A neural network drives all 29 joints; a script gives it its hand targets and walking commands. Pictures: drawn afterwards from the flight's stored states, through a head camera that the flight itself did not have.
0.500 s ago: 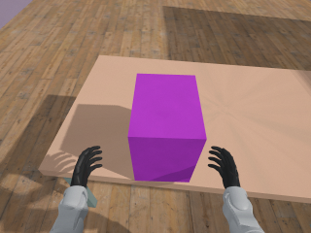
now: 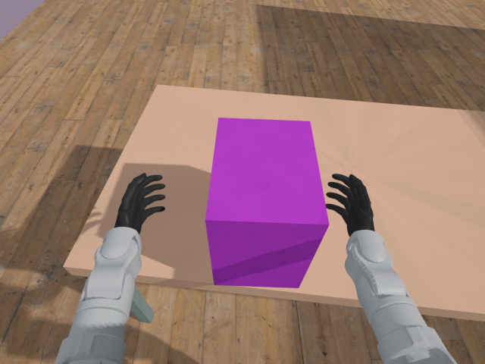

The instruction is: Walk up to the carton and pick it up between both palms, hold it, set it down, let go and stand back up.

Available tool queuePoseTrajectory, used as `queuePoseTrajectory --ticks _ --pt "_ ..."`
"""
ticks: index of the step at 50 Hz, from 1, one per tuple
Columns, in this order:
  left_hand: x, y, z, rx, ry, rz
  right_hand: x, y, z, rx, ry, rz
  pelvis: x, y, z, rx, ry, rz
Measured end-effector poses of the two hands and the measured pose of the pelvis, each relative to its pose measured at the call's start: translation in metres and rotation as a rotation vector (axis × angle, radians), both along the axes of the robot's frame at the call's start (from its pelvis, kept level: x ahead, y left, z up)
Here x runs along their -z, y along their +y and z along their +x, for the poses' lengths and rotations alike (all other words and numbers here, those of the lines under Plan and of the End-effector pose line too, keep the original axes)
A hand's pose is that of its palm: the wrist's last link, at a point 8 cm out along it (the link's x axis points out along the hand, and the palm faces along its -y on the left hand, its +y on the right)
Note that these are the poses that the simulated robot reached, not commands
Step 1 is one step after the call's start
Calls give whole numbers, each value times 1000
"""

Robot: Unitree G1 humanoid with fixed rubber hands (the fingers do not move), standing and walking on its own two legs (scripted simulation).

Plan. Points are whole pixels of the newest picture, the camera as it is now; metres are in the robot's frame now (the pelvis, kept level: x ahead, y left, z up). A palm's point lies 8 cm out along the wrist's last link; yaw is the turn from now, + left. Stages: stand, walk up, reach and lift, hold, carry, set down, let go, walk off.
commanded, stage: reach and lift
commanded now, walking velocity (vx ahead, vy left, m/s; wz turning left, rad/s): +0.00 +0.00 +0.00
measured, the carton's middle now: (260, 206) +0.43 +0.00 -0.05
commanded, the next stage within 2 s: none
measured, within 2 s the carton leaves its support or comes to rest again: neither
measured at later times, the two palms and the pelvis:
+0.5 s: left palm (142, 169) +0.39 +0.21 +0.10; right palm (362, 176) +0.39 -0.17 +0.10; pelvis -0.01 +0.00 +0.00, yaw +0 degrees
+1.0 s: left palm (149, 142) +0.43 +0.20 +0.12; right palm (357, 146) +0.43 -0.16 +0.12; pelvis -0.01 -0.01 +0.00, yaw +0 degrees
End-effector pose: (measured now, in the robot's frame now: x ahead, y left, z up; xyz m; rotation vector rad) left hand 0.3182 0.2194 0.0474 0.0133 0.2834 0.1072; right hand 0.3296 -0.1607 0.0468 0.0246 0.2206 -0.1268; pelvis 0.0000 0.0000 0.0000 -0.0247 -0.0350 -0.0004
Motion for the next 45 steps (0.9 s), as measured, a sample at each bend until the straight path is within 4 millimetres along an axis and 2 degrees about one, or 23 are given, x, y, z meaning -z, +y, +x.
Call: queuePoseTrajectory --ticks 13,26,36,45 --pt "-20 -8 34 5 33 -8 -15 -6 27 5 31 -5 -1 1 -5 8 36 3" --pt "-54 -14 72 10 1 -2 -51 -6 66 -4 15 -13 -1 -4 -6 6 90 2" --pt "-80 -15 93 6 -2 17 -75 -7 88 7 28 -11 0 -7 -6 0 110 0" --pt "-88 -19 113 1 10 23 -88 -5 104 6 45 -13 1 -7 -7 -5 156 -2"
